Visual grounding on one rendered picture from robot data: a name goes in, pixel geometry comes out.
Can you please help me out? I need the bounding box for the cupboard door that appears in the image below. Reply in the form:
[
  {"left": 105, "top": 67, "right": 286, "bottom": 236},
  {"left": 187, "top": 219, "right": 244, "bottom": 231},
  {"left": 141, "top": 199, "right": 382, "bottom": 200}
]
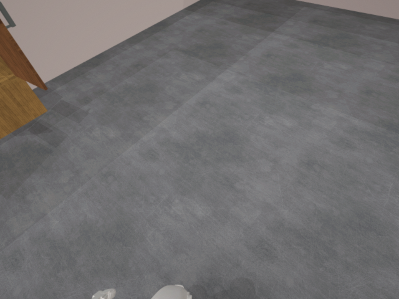
[{"left": 0, "top": 19, "right": 48, "bottom": 90}]

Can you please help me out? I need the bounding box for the handle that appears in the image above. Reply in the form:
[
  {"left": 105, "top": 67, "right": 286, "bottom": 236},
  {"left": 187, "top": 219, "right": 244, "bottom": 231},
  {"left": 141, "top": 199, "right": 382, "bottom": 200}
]
[{"left": 0, "top": 1, "right": 16, "bottom": 29}]

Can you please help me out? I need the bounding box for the left robot thigh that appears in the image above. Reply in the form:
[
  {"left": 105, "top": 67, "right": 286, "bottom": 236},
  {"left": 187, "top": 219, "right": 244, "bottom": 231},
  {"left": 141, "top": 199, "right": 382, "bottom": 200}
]
[{"left": 151, "top": 285, "right": 192, "bottom": 299}]

